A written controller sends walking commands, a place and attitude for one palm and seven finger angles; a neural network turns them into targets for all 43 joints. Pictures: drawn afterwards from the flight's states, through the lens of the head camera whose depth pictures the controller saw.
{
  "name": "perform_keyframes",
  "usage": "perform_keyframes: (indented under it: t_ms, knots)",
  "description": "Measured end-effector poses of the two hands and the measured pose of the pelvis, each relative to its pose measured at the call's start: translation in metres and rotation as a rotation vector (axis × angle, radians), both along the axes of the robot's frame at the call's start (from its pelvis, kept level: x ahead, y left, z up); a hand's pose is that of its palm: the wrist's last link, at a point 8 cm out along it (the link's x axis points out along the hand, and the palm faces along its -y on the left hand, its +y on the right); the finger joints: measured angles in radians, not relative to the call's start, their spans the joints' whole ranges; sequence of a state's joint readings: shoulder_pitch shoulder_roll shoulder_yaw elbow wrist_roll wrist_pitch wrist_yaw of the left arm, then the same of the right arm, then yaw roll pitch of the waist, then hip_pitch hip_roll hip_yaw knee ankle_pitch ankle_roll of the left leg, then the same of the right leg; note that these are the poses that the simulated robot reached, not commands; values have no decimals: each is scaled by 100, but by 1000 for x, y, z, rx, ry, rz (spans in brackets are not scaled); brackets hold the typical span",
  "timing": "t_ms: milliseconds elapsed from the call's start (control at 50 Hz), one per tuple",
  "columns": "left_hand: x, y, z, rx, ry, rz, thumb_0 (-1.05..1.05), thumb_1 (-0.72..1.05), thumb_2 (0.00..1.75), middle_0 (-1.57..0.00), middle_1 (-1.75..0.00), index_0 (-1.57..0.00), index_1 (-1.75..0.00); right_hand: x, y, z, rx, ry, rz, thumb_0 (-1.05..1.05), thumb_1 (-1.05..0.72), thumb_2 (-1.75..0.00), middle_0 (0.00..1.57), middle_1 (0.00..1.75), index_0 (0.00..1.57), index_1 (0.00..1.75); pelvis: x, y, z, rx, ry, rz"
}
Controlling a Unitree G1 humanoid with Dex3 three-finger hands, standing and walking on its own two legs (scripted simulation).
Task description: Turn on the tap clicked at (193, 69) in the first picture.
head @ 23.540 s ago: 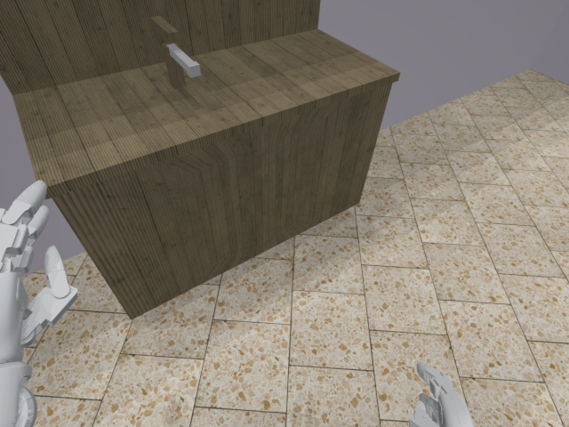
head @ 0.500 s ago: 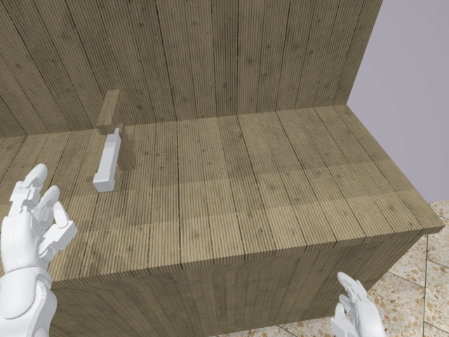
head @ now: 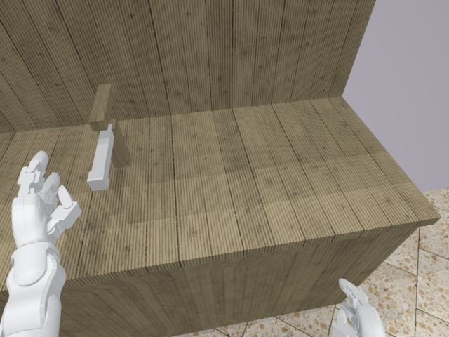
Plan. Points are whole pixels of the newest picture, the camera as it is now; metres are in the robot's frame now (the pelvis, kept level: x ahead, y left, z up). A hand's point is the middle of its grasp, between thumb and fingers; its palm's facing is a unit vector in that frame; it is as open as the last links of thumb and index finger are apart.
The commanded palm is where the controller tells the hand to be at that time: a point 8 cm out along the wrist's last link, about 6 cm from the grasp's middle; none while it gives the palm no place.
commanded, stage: reach beside the lever's end, fingers flat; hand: left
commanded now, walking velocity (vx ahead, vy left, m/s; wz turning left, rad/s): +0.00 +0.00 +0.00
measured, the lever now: (98, 180) +0.35 +0.28 +0.09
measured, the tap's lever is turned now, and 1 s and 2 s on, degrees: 0 0 10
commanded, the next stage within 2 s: push the lever round in 0.76 s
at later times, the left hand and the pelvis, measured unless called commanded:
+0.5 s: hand (76, 194) +0.31 +0.30 +0.10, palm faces +0.48 -0.87 -0.09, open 7.8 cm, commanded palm +0.27 +0.33 +0.08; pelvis +0.00 +0.00 +0.00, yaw -1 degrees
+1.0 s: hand (79, 195) +0.32 +0.30 +0.09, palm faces +0.48 -0.88 -0.07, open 7.8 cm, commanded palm +0.28 +0.33 +0.08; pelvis +0.00 +0.01 -0.01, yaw +0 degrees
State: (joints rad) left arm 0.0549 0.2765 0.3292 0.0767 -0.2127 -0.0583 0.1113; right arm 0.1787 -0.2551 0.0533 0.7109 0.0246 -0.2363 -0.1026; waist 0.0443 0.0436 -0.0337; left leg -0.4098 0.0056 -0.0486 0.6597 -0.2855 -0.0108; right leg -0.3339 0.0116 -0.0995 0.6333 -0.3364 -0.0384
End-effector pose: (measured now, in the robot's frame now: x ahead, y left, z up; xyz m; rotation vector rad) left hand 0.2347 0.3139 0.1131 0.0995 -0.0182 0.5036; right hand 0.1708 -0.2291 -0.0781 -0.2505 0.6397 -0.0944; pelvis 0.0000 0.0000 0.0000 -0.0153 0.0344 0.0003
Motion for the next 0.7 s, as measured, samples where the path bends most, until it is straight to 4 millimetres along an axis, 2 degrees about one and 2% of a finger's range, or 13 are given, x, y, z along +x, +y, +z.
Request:
perform_keyframes:
  t_ms: [180,380,460,560,700]
  knots:
    - [19,5,-3,2,-2,-1,2,90,90,-15,-17,-16,-17,-10,-8,-5,-5,38,-27,2,-90,-90,20,30,20,30,1,-1,-1,-1,16,-6]
    - [27,23,-11,-6,11,26,2,90,90,-15,-15,-15,-15,-24,-17,-11,-24,94,-58,2,-90,-90,20,30,20,30,1,-1,-3,-6,34,-7]
    - [31,24,-12,-4,-1,12,2,90,90,-15,-15,-15,-15,-29,-18,-14,-29,115,-64,2,-90,-90,20,30,20,30,0,1,-4,-8,42,-7]
    - [33,17,-16,-8,-2,-18,2,90,90,-15,-15,-15,-15,-32,-16,-15,-23,121,-73,2,-91,-90,20,30,20,30,1,4,-4,-8,47,-12]
    - [27,22,-20,-9,3,13,2,90,90,-15,-15,-15,-15,-31,-11,-14,-17,114,-73,2,-91,-90,20,30,20,30,1,6,-4,-9,45,-15]
